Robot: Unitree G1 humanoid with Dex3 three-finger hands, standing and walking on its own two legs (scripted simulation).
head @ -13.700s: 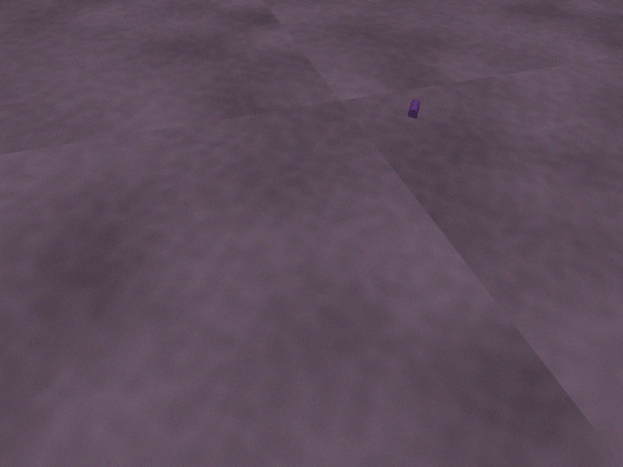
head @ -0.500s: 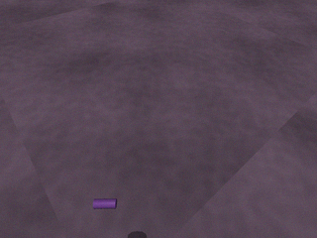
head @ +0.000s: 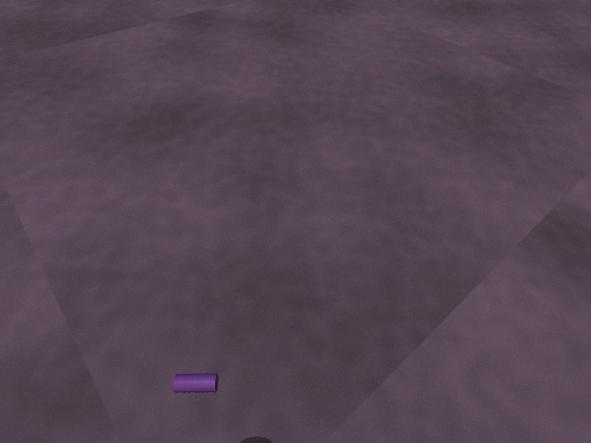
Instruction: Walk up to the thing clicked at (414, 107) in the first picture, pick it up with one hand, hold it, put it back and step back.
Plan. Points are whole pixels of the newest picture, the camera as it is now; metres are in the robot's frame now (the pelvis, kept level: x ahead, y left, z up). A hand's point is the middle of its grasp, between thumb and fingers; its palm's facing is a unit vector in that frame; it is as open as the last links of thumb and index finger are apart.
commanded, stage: rise first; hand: left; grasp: from above
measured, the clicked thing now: (196, 382) +0.44 +0.30 -0.76
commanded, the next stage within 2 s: none
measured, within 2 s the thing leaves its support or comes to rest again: neither
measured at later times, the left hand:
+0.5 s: hand out of the picture +0.14 +0.27 -0.19, palm faces -0.08 -0.91 -0.41, open 12.4 cm
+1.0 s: hand out of the picture +0.12 +0.28 -0.24, palm faces -0.19 -0.85 -0.49, open 14.2 cm
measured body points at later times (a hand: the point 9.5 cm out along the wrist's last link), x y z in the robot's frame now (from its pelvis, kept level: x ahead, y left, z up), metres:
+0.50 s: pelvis -0.01 +0.02 -0.04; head +0.05 +0.02 +0.41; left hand +0.15 +0.31 -0.16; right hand +0.10 -0.24 -0.15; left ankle +0.00 +0.14 -0.75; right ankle -0.01 -0.11 -0.75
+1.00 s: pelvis -0.01 +0.03 -0.11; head +0.09 +0.05 +0.33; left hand +0.13 +0.32 -0.21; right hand +0.16 -0.22 -0.19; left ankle +0.00 +0.14 -0.75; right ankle -0.01 -0.11 -0.75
